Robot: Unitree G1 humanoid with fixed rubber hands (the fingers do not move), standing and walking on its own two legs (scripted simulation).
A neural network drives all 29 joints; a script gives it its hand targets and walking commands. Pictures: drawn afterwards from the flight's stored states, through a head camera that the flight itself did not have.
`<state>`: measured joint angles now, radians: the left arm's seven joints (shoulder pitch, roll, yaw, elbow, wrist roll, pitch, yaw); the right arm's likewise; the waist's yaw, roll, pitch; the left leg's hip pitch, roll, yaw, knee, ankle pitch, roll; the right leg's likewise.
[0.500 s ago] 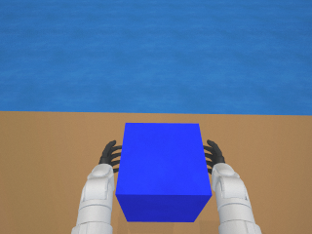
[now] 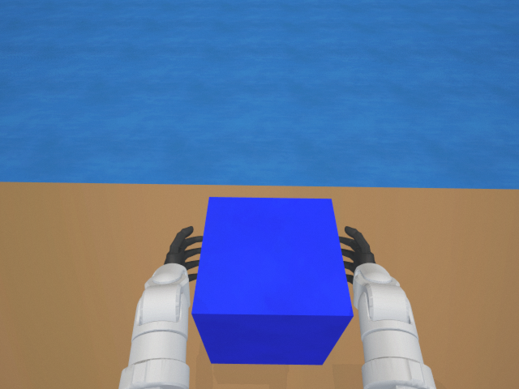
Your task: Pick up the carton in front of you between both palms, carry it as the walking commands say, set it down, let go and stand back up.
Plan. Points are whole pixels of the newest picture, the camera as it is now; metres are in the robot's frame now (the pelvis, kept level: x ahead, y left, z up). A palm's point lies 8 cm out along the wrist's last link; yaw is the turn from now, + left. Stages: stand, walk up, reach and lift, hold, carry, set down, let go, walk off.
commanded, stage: reach and lift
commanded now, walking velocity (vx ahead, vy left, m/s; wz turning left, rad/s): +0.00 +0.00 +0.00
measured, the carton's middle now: (268, 285) +0.32 +0.00 -0.04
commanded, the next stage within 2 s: hold in 0.48 s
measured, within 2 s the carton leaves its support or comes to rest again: neither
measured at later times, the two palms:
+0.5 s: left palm (175, 268) +0.30 +0.15 +0.04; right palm (364, 268) +0.30 -0.15 +0.04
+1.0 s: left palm (172, 271) +0.29 +0.15 +0.05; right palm (369, 271) +0.29 -0.15 +0.05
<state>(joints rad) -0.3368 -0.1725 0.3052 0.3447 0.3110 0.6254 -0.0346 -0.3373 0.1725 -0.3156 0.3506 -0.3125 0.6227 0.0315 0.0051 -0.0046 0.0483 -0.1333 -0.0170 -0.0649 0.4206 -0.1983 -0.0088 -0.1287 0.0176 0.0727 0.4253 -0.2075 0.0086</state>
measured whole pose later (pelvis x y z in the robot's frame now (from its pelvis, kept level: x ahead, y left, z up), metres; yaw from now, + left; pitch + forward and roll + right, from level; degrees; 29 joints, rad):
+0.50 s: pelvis +0.01 +0.00 +0.00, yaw +0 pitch -6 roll +0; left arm -0.27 -0.15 0.23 0.26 0.28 0.69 -0.02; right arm -0.27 0.15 -0.24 0.26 -0.28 0.69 0.02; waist 0.01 0.00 0.04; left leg -0.06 -0.01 -0.07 0.36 -0.19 -0.01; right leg -0.06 0.02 0.07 0.37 -0.20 0.01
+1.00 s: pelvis +0.00 +0.00 +0.00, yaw +0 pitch -9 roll +0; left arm -0.30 -0.16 0.25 0.23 0.28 0.76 -0.02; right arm -0.30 0.16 -0.26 0.23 -0.28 0.76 0.02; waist 0.00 0.00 0.06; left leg -0.05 -0.02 -0.06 0.38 -0.18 -0.01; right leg -0.04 0.02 0.08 0.38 -0.19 0.01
